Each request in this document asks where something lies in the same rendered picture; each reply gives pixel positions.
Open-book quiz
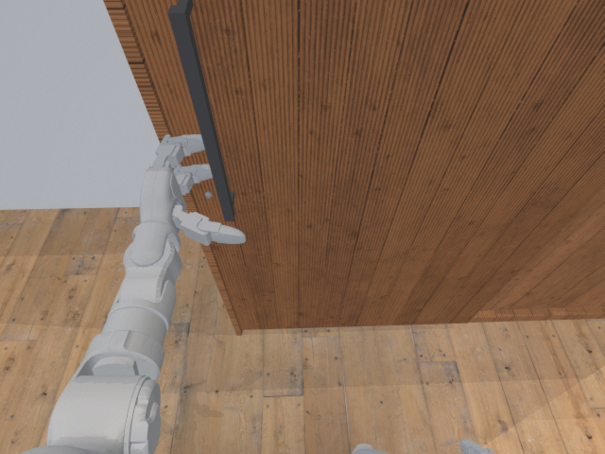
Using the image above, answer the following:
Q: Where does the wardrobe door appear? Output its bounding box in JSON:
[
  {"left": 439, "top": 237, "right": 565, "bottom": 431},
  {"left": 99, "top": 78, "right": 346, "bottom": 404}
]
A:
[
  {"left": 125, "top": 0, "right": 605, "bottom": 330},
  {"left": 481, "top": 187, "right": 605, "bottom": 310}
]

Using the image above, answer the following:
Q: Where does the robot left upper arm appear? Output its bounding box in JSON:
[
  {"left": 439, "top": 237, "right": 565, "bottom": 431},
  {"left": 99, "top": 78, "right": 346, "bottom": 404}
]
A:
[{"left": 21, "top": 375, "right": 161, "bottom": 454}]

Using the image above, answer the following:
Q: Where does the left robot hand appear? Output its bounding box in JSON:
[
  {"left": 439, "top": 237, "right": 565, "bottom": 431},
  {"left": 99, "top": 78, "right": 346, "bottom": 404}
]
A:
[{"left": 140, "top": 134, "right": 246, "bottom": 246}]

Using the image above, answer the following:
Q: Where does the handle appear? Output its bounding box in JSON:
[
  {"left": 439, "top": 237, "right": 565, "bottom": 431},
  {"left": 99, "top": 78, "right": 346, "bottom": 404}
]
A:
[{"left": 168, "top": 0, "right": 235, "bottom": 221}]

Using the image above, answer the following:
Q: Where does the robot left forearm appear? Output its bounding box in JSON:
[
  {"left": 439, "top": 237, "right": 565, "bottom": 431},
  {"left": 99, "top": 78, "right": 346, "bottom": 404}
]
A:
[{"left": 46, "top": 221, "right": 182, "bottom": 445}]

